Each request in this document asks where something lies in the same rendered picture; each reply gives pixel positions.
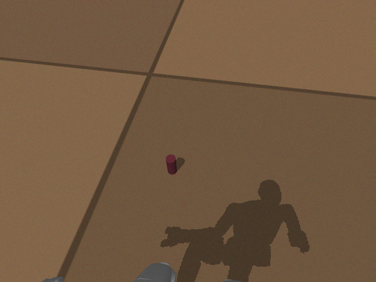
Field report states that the can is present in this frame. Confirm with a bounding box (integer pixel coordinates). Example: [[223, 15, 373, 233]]
[[166, 155, 177, 174]]

